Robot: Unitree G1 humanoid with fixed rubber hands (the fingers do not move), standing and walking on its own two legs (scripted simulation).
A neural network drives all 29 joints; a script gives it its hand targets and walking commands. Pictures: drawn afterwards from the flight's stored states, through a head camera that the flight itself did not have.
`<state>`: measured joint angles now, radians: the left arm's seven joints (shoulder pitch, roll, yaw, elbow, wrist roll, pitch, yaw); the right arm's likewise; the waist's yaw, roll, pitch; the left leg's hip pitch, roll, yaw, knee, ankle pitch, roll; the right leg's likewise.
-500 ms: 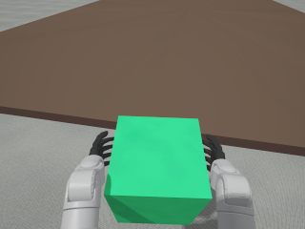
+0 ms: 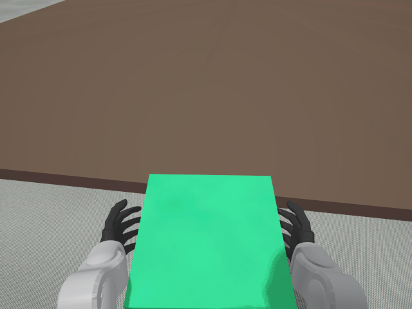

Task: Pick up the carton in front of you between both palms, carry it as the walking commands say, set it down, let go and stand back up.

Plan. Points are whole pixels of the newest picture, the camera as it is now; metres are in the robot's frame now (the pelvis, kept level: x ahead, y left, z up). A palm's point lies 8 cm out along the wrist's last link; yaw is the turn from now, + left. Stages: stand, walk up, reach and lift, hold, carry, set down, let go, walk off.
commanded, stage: carry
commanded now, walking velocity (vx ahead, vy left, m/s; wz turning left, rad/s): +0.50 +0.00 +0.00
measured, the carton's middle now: (208, 259) +0.24 -0.01 +0.03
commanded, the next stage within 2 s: none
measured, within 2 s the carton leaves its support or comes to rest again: neither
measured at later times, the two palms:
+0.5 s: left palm (131, 133) +0.55 +0.18 +0.09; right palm (247, 128) +0.55 -0.13 +0.10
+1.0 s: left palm (153, 58) +0.97 +0.16 +0.13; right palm (234, 58) +0.98 -0.15 +0.12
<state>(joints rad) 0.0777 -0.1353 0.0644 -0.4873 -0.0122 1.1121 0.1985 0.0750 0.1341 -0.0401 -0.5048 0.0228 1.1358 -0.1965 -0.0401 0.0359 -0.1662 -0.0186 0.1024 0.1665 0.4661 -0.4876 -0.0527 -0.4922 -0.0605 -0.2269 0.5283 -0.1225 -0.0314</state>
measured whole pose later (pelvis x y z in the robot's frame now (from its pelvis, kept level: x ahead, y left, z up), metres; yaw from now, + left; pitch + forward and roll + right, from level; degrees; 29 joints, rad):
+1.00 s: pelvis +0.63 +0.00 -0.01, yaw +0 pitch +3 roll +0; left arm -0.54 -0.12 0.26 -0.12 0.01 1.09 0.24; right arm -0.54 0.08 -0.26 -0.13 0.01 1.11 -0.25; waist 0.03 0.04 -0.02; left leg -0.20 0.06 0.11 0.95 -0.54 -0.01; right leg -0.56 -0.02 -0.18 0.64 -0.16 -0.10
